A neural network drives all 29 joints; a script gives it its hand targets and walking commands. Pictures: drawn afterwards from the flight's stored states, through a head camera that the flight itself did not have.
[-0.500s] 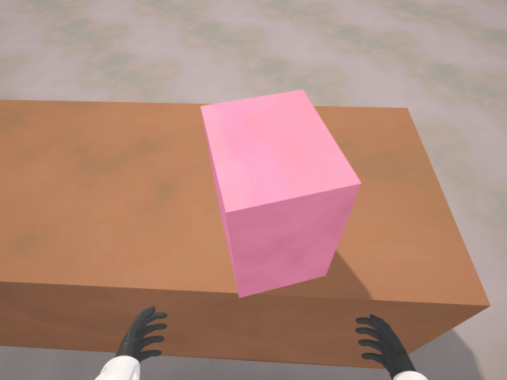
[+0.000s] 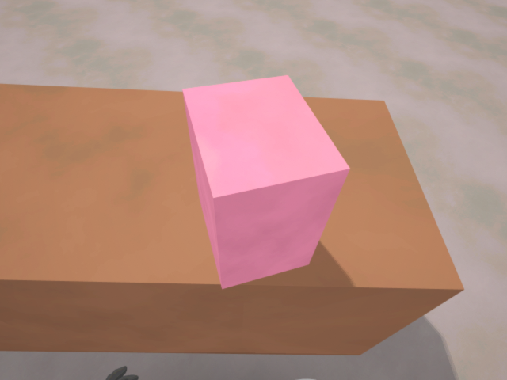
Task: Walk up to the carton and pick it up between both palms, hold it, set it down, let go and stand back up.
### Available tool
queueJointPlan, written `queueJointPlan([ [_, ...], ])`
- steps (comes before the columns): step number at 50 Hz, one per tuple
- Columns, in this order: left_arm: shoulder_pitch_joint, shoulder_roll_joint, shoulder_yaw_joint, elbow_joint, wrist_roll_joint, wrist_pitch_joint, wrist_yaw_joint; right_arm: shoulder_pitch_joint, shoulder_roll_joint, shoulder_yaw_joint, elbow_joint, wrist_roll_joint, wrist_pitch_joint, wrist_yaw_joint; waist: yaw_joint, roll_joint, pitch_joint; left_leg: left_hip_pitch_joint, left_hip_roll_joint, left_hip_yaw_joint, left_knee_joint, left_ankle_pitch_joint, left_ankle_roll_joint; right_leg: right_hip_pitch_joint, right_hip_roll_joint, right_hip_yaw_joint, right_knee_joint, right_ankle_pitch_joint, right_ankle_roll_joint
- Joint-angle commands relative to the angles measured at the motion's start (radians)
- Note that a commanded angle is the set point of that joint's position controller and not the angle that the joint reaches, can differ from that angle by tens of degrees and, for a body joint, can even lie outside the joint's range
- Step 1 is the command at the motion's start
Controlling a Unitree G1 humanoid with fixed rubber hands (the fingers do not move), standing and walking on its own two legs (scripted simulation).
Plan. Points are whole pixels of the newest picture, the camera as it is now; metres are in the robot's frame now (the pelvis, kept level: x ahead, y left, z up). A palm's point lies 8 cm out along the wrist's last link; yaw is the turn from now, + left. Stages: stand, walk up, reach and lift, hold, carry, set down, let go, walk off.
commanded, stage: stand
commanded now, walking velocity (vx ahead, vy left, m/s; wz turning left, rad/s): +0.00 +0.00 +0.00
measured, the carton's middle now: (253, 187) +0.42 +0.01 +0.04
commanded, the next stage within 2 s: none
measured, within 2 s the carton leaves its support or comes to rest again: neither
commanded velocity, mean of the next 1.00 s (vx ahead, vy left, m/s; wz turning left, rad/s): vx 0.00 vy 0.00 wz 0.00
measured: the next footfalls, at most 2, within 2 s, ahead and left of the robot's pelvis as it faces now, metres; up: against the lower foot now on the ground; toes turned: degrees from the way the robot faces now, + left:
none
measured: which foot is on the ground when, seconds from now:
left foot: down 0.00-1.00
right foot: down 0.00-1.00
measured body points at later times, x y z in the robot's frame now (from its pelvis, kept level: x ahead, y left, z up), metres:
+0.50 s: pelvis +0.01 +0.02 +0.01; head +0.01 +0.03 +0.46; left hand +0.08 +0.26 -0.14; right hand +0.02 -0.24 -0.13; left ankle +0.01 +0.12 -0.73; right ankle +0.03 -0.11 -0.73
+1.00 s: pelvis +0.02 +0.01 +0.01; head +0.03 +0.02 +0.46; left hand +0.05 +0.24 -0.15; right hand +0.02 -0.23 -0.14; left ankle +0.01 +0.12 -0.73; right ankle +0.03 -0.11 -0.73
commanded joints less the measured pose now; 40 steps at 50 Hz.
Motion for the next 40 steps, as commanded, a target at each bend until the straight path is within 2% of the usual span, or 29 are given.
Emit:
queueJointPlan([
  [1,0.01,0.101,0.016,-0.054,-0.004,-0.022,0.008,-0.006,-0.137,-0.039,-0.071,0.0,-0.019,-0.014,0.014,0.123,-0.081,-0.006,0.121,-0.163,-0.175,0.076,0.099,0.063,-0.067,0.103,-0.058,0.074,-0.004],
  [2,-0.008,0.118,0.018,-0.06,-0.002,-0.021,0.012,-0.011,-0.15,-0.044,-0.065,0.003,-0.016,-0.015,0.02,0.105,-0.032,-0.038,0.091,-0.141,-0.141,0.019,0.081,0.046,-0.105,0.153,-0.109,0.083,-0.024],
  [3,-0.035,0.126,0.016,-0.055,-0.005,-0.021,0.01,-0.004,-0.14,-0.045,-0.052,0.007,-0.012,-0.011,0.008,0.024,-0.038,-0.008,0.046,-0.087,-0.092,-0.019,0.056,0.005,-0.127,0.189,-0.166,0.045,-0.047],
  [4,-0.041,0.135,0.01,-0.046,-0.003,-0.025,0.009,0.038,-0.131,-0.046,-0.04,0.005,-0.013,-0.009,-0.006,-0.021,-0.026,0.022,0.014,-0.057,-0.059,-0.018,0.045,-0.014,-0.166,0.239,-0.214,0.028,-0.065],
  [5,-0.04,0.131,0.014,-0.038,-0.003,-0.021,0.012,0.061,-0.102,-0.033,-0.022,0.011,-0.012,-0.009,-0.019,-0.073,-0.023,0.043,0.013,-0.054,-0.043,-0.033,0.045,-0.041,-0.183,0.258,-0.244,-0.011,-0.077],
  [6,-0.032,0.135,0.014,-0.025,-0.007,-0.019,0.011,0.043,-0.089,-0.029,-0.024,0.011,-0.009,-0.006,0.0,-0.091,-0.036,0.046,0.002,-0.049,-0.027,-0.025,0.04,-0.043,-0.187,0.259,-0.272,-0.051,-0.078],
  [7,-0.056,0.127,0.009,-0.018,-0.001,-0.014,0.01,0.079,-0.081,-0.027,-0.012,0.01,-0.015,-0.007,-0.03,-0.114,0.009,0.075,0.012,-0.051,-0.058,-0.035,0.043,-0.103,-0.181,0.268,-0.289,-0.096,-0.068],
  [8,-0.069,0.109,0.004,-0.012,-0.005,-0.013,0.017,0.064,-0.085,-0.029,-0.007,0.002,-0.019,-0.005,-0.022,-0.097,0.001,0.086,0.02,-0.061,-0.086,-0.01,0.051,-0.096,-0.151,0.234,-0.292,-0.145,-0.044],
  [10,-0.089,0.112,0.005,-0.012,-0.005,-0.019,0.017,0.078,-0.112,-0.036,0.016,0.007,-0.025,-0.005,-0.014,-0.068,0.003,0.066,0.035,-0.09,-0.131,0.021,0.055,-0.057,-0.114,0.198,-0.264,-0.122,-0.03],
  [12,-0.058,0.09,0.004,0.024,-0.012,-0.024,0.016,0.09,-0.123,-0.039,0.041,0.007,-0.035,-0.01,-0.017,0.03,-0.027,0.056,0.077,-0.133,-0.192,0.01,0.074,-0.001,-0.094,0.159,-0.193,-0.023,-0.016],
  [13,-0.029,0.1,0.01,0.041,-0.014,-0.024,0.019,0.057,-0.115,-0.034,0.047,0.008,-0.038,-0.007,0.008,0.082,-0.007,0.021,0.101,-0.174,-0.235,0.006,0.079,0.025,-0.073,0.125,-0.136,0.028,-0.013],
  [15,-0.018,0.093,0.007,0.054,-0.008,-0.029,0.019,-0.006,-0.114,-0.03,0.03,0.007,-0.047,-0.003,0.034,0.1,-0.006,-0.018,0.118,-0.209,-0.266,0.006,0.089,0.08,-0.074,0.104,-0.118,0.075,-0.009],
  [16,0.004,0.077,0.001,0.062,-0.009,-0.028,0.013,0.03,-0.117,-0.029,0.062,0.006,-0.043,-0.004,0.035,0.075,-0.021,-0.016,0.106,-0.189,-0.273,0.0,0.079,0.11,-0.076,0.107,-0.133,0.063,-0.008],
  [17,-0.016,0.065,-0.004,0.062,-0.007,-0.029,0.013,0.012,-0.106,-0.031,0.057,0.006,-0.041,-0.007,0.03,0.097,-0.013,0.01,0.099,-0.182,-0.268,-0.013,0.074,0.07,-0.078,0.111,-0.133,0.067,-0.012],
  [18,-0.031,0.081,-0.003,0.07,-0.006,-0.027,0.018,0.004,-0.116,-0.035,0.065,0.008,-0.042,-0.005,0.019,0.081,-0.02,0.033,0.09,-0.166,-0.257,0.045,0.068,0.073,-0.08,0.119,-0.145,0.096,-0.013],
  [19,-0.017,0.084,-0.002,0.075,-0.013,-0.034,0.025,-0.028,-0.119,-0.041,0.053,0.007,-0.046,-0.006,0.034,0.107,-0.039,0.064,0.084,-0.146,-0.251,0.059,0.06,0.078,-0.092,0.126,-0.161,0.101,-0.017],
  [20,-0.025,0.089,-0.006,0.093,-0.01,-0.029,0.023,-0.007,-0.11,-0.035,0.061,0.011,-0.049,-0.006,0.013,0.084,-0.04,0.065,0.087,-0.155,-0.251,0.05,0.064,0.084,-0.093,0.125,-0.161,0.106,-0.011],
  [23,-0.028,0.081,-0.007,0.116,-0.011,-0.034,0.027,0.028,-0.087,-0.03,0.104,0.012,-0.049,-0.009,0.006,0.029,-0.037,0.121,0.084,-0.144,-0.239,0.09,0.069,0.059,-0.094,0.125,-0.163,0.115,-0.017],
  [24,-0.006,0.084,-0.012,0.128,-0.015,-0.036,0.027,0.042,-0.088,-0.03,0.12,0.018,-0.046,-0.008,0.008,0.073,-0.027,0.12,0.086,-0.154,-0.248,0.089,0.071,0.059,-0.089,0.117,-0.164,0.11,-0.011],
  [26,-0.001,0.074,-0.021,0.143,-0.019,-0.034,0.03,0.028,-0.102,-0.035,0.126,0.013,-0.043,-0.008,0.016,0.085,-0.022,0.092,0.085,-0.151,-0.248,0.096,0.076,0.093,-0.099,0.125,-0.165,0.129,-0.013],
  [27,-0.013,0.066,-0.022,0.143,-0.018,-0.034,0.033,0.001,-0.112,-0.04,0.111,0.012,-0.046,-0.016,0.005,0.024,-0.009,0.106,0.084,-0.137,-0.23,0.118,0.072,0.068,-0.106,0.134,-0.176,0.165,-0.018],
  [28,0.006,0.064,-0.026,0.153,-0.019,-0.032,0.034,0.018,-0.119,-0.039,0.134,0.008,-0.037,-0.016,0.014,0.027,0.025,0.079,0.074,-0.138,-0.228,0.103,0.07,0.072,-0.101,0.129,-0.187,0.154,-0.02],
  [29,0.005,0.1,-0.016,0.159,-0.013,-0.033,0.04,0.029,-0.096,-0.034,0.141,0.019,-0.033,-0.017,0.002,0.04,0.023,0.116,0.062,-0.111,-0.224,0.089,0.059,0.042,-0.121,0.159,-0.204,0.114,-0.037],
  [30,0.001,0.089,-0.019,0.164,-0.022,-0.03,0.036,0.04,-0.093,-0.029,0.152,0.019,-0.033,-0.016,0.004,0.004,0.02,0.121,0.059,-0.113,-0.212,0.09,0.064,0.046,-0.11,0.15,-0.212,0.132,-0.024],
  [31,-0.007,0.098,-0.017,0.17,-0.011,-0.033,0.037,0.041,-0.09,-0.031,0.154,0.017,-0.036,-0.014,-0.008,0.041,0.001,0.153,0.062,-0.116,-0.218,0.078,0.064,0.032,-0.117,0.147,-0.205,0.111,-0.027],
  [32,0.01,0.094,-0.013,0.177,-0.021,-0.028,0.039,0.019,-0.08,-0.022,0.163,0.014,-0.036,-0.013,0.008,0.051,0.023,0.124,0.072,-0.131,-0.232,0.088,0.065,0.034,-0.106,0.147,-0.196,0.097,-0.027],
  [34,-0.004,0.074,-0.027,0.191,-0.018,-0.029,0.041,0.016,-0.077,-0.03,0.166,0.018,-0.034,-0.016,-0.007,0.011,0.017,0.151,0.066,-0.117,-0.219,0.091,0.065,0.024,-0.12,0.156,-0.217,0.103,-0.026],
  [36,0.018,0.07,-0.027,0.206,-0.016,-0.028,0.046,0.013,-0.078,-0.028,0.177,0.015,-0.034,-0.017,0.006,0.013,0.011,0.136,0.071,-0.126,-0.229,0.12,0.068,0.046,-0.115,0.14,-0.188,0.14,-0.026],
  [40,0.038,0.073,-0.027,0.232,-0.016,-0.026,0.044,0.014,-0.05,-0.012,0.205,0.02,-0.031,-0.019,-0.001,0.024,0.0,0.165,0.066,-0.11,-0.218,0.118,0.066,0.054,-0.118,0.137,-0.206,0.166,-0.013],
])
